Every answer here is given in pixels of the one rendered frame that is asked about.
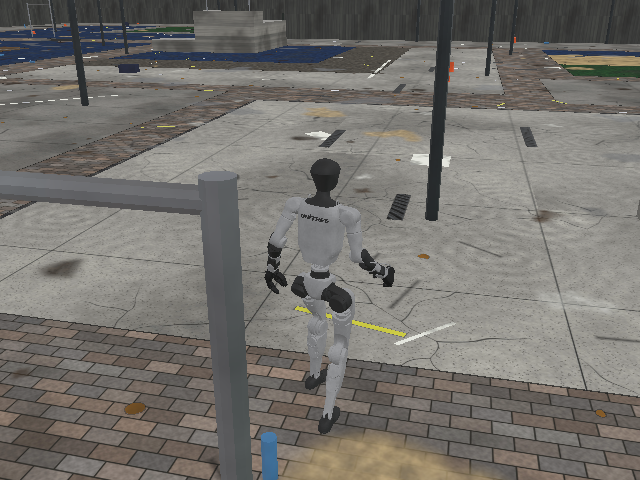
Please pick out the robot left forearm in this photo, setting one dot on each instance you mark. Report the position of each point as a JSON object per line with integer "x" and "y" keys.
{"x": 274, "y": 255}

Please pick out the right robot upper arm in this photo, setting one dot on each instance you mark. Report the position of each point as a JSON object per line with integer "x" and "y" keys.
{"x": 351, "y": 218}

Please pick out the left robot thigh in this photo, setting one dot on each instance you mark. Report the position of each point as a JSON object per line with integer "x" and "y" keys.
{"x": 318, "y": 325}

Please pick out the robot right hand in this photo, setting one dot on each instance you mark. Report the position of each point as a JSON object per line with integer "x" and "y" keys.
{"x": 389, "y": 279}

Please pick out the robot left hand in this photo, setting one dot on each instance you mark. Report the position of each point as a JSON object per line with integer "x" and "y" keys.
{"x": 278, "y": 277}

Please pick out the left robot upper arm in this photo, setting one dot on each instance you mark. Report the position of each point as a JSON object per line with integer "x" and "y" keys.
{"x": 278, "y": 238}

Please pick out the right robot foot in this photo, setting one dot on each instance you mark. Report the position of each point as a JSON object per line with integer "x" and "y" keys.
{"x": 325, "y": 424}

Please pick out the robot right forearm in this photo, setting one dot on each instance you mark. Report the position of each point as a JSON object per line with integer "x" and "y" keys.
{"x": 377, "y": 270}

